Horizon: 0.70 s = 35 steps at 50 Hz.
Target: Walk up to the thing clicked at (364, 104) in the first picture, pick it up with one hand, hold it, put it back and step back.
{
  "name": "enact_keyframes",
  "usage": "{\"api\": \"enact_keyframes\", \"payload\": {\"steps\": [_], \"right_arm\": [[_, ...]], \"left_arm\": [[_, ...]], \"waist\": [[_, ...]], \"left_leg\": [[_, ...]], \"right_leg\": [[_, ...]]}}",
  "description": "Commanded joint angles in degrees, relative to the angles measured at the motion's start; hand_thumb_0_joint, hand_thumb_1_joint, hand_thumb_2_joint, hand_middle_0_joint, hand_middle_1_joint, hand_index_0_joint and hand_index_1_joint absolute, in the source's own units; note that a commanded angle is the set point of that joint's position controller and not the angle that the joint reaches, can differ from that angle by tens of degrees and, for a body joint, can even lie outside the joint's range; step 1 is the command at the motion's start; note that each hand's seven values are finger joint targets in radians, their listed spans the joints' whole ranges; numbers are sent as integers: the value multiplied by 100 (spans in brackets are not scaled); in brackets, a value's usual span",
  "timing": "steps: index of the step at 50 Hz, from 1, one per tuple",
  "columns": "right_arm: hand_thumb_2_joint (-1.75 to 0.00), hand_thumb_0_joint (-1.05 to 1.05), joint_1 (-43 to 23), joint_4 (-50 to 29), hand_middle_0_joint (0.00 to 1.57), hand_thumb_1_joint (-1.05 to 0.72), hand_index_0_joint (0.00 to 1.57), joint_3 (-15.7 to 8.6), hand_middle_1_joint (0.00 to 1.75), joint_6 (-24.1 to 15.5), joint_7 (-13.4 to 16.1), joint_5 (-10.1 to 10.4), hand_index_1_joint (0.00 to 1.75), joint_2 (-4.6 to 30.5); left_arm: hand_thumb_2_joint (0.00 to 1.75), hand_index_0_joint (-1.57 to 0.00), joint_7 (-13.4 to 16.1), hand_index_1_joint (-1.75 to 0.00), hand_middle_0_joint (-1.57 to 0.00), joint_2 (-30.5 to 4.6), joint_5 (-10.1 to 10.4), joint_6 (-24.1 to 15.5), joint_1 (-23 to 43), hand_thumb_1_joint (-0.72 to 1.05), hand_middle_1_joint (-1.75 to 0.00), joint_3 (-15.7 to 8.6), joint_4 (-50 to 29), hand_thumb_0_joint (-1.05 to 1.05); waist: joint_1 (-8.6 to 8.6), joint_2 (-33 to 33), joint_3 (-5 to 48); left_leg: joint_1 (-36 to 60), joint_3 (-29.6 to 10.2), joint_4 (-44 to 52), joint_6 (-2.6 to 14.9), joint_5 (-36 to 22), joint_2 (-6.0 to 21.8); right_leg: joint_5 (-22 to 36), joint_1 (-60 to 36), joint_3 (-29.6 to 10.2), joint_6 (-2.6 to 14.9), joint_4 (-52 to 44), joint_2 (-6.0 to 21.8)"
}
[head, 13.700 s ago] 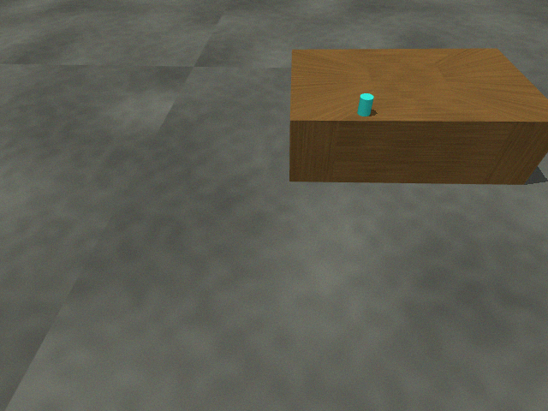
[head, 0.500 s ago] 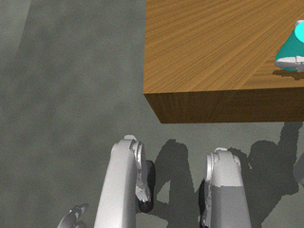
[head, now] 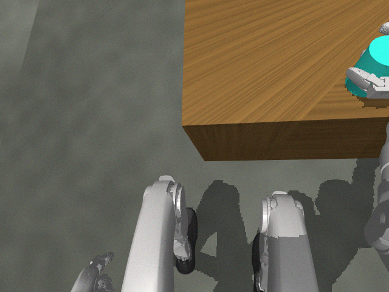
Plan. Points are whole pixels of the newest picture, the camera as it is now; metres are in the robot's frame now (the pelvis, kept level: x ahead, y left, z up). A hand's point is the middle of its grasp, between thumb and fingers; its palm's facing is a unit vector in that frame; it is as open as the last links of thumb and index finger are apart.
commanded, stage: settle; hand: right
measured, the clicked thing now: (375, 68) +0.52 -0.25 -0.01
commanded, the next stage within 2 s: lift in 1.20 s
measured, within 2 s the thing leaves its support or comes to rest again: leaves its support in 0.20 s
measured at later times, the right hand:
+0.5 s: hand out of the picture +0.53 -0.25 +0.06, palm faces +0.27 +0.96 -0.03, open 9.4 cm
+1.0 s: hand out of the picture +0.54 -0.24 +0.10, palm faces +0.28 +0.96 -0.03, open 9.4 cm
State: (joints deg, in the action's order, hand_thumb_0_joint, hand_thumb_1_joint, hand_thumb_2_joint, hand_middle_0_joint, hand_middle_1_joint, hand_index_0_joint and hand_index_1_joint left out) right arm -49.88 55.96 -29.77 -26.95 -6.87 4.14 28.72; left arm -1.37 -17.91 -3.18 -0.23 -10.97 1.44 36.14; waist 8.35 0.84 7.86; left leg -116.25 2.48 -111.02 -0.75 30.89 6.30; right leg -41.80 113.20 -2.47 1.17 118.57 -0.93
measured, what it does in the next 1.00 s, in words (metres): rises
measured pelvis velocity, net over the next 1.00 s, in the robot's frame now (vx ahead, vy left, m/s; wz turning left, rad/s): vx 0.02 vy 0.00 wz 0.01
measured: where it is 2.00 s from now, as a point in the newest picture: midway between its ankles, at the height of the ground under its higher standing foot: (223, 265)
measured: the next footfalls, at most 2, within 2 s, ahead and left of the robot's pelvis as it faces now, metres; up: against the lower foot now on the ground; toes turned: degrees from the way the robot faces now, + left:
none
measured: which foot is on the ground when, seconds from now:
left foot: down 0.00-1.00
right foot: down 0.00-1.00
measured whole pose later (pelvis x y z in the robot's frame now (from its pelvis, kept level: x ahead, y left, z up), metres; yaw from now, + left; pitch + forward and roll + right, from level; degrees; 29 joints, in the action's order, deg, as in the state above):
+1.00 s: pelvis +0.02 +0.00 +0.09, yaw +0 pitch +35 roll +3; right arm -46.9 54.8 -30.0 -24.2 -4.6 3.7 26.8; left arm 0.0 -16.9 -2.8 -0.8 -12.7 0.0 37.0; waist 8.0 1.1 9.0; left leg -99.9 3.0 -95.7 -0.5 30.5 4.5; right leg -40.8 96.3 -2.0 0.6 102.1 0.7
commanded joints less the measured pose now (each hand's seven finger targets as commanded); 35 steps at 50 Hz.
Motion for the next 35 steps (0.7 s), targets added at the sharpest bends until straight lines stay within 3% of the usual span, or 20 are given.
{"api": "enact_keyframes", "payload": {"steps": [1,3,6,8,11,12,14,16,17,18,19,20,22,23,28,30,31,33,34,35], "right_arm": [[-116,0,-1547,-1253,132,-33,135,-82,131,-351,-4,53,131,1214],[-120,0,-1843,-1541,133,-37,136,-169,134,-358,-6,-25,134,1516],[-125,0,-1905,-1680,135,-37,139,-171,139,-306,13,-13,139,1461],[-125,0,-2254,-2148,137,-38,140,-254,140,-324,64,6,140,1706],[-127,0,-2134,-1956,136,-35,140,-186,141,-202,134,88,141,1503],[-126,0,-2057,-1765,136,-34,139,-6,140,-163,124,93,140,1217],[-124,0,-2511,-2473,135,-32,139,-149,139,-228,203,48,139,1717],[-124,0,-2404,-2260,135,-31,139,-82,139,-159,272,6,139,1686],[-124,0,-2063,-1833,134,-29,138,66,139,-95,248,33,139,1303],[-123,0,-2055,-1706,134,-30,138,123,138,-93,234,68,138,1200],[-123,0,-2094,-1705,134,-30,138,19,138,-114,242,93,138,1285],[-123,0,-1954,-1591,135,-29,139,80,138,-98,214,98,138,1214],[-123,0,-2286,-1886,135,-27,139,-111,139,-118,239,70,139,1633],[-125,0,-2005,-1468,134,-26,139,71,140,-72,219,62,140,1282],[-125,0,-2149,-1679,136,-28,141,-112,140,-157,232,70,141,1518],[-125,0,-1973,-1405,136,-27,140,12,140,-142,195,58,141,1294],[-125,0,-2024,-1540,135,-26,140,-127,140,-166,206,69,141,1452],[-123,0,-1938,-1416,136,-25,140,-72,140,-178,173,68,140,1336],[-126,0,-2038,-1680,135,-27,140,-202,141,-210,193,94,141,1524],[-127,0,-1996,-1552,135,-24,140,-98,142,-186,184,82,142,1338]], "left_arm": [[90,-21,78,-31,-21,-1158,5,-25,-1083,90,-31,-470,-182,0],[89,-21,80,-30,-21,-1224,9,8,-1108,90,-31,-510,-198,0],[89,-21,87,-31,-21,-1274,-5,50,-1137,90,-31,-563,-183,0],[89,-21,120,-30,-20,-1191,12,38,-1129,90,-31,-537,-261,0],[89,-21,177,-30,-20,-1220,40,-1,-1094,90,-31,-594,-191,0],[89,-21,189,-30,-20,-1217,39,-25,-1131,90,-31,-597,-113,0],[90,-20,214,-31,-21,-1219,50,-42,-1139,90,-31,-619,-188,0],[90,-20,240,-30,-20,-1166,67,-39,-1085,90,-31,-598,-183,0],[89,-20,247,-30,-20,-1154,64,-62,-1106,90,-30,-613,-152,0],[89,-20,252,-30,-20,-1143,66,-91,-1097,90,-30,-609,-98,0],[89,-20,251,-30,-20,-1111,67,-115,-1110,90,-30,-591,-88,0],[90,-20,258,-30,-20,-1113,66,-135,-1095,90,-30,-593,-69,0],[89,-20,268,-30,-20,-1171,71,-133,-1135,90,-30,-616,-115,0],[90,-20,256,-30,-20,-1130,52,-136,-1153,89,-30,-597,-96,0],[90,-20,240,-30,-20,-1095,55,-125,-1152,89,-30,-607,-164,0],[89,-20,228,-30,-20,-1081,52,-134,-1159,90,-30,-600,-151,0],[89,-20,225,-30,-20,-1086,54,-130,-1190,89,-30,-600,-175,0],[89,-20,205,-30,-20,-1104,42,-122,-1226,90,-30,-595,-128,0],[89,-20,205,-30,-20,-1118,51,-110,-1190,90,-30,-602,-191,0],[89,-20,209,-30,-20,-1131,45,-107,-1261,90,-30,-629,-153,0]], "waist": [[-1,882,3941],[4,1061,4102],[3,1141,4237],[-48,1165,4731],[5,875,4371],[79,925,4143],[-63,1185,4504],[-35,1060,4268],[47,823,4073],[70,765,3860],[18,757,3816],[33,781,3812],[-38,947,3969],[26,883,3880],[-76,879,3940],[-24,915,3821],[-56,845,3918],[-43,1027,3835],[-101,956,4035],[7,987,4052]], "left_leg": [[2768,18,866,285,-944,-241],[2662,19,854,297,-907,-245],[2684,40,870,305,-977,-245],[3155,-23,1020,292,-1082,-245],[3273,-39,1269,266,-746,-266],[3053,-28,1301,268,-700,-272],[3221,-69,1397,283,-712,-269],[3299,-72,1539,276,-671,-288],[3354,-62,1631,260,-589,-294],[3333,-57,1667,262,-551,-302],[3349,-67,1700,261,-554,-303],[3383,-63,1738,262,-623,-304],[3382,-66,1754,282,-720,-307],[3495,-66,1819,278,-833,-311],[3724,-65,1959,300,-939,-340],[3688,-56,1987,306,-988,-342],[3851,-59,2011,305,-1067,-339],[3652,-35,1930,343,-1250,-353],[3782,-43,2023,322,-1214,-359],[3780,-42,2012,336,-1336,-366]], "right_leg": [[1603,-2295,-37,-45,-1787,-13],[1614,-2529,-106,-73,-1879,4],[1772,-2883,-191,-106,-1987,35],[1825,-3004,-67,-66,-1956,13],[1311,-2686,-31,-21,-2116,9],[1261,-2737,-72,-38,-2191,20],[1271,-2983,-83,-44,-2331,15],[1215,-3019,-41,-24,-2403,24],[1106,-2880,-18,-3,-2416,22],[1038,-2724,-42,-1,-2470,28],[1046,-2678,-21,7,-2482,25],[1132,-2781,-17,7,-2495,34],[1328,-3082,-86,-26,-2598,58],[1461,-3097,-33,-19,-2565,49],[1638,-3259,-50,-21,-2758,69],[1708,-3331,-74,-40,-2815,74],[1779,-3335,-78,-34,-2834,74],[2155,-3600,-143,-90,-2848,103],[2110,-3710,-132,-61,-2875,107],[2273,-3840,-139,-76,-2852,119]]}}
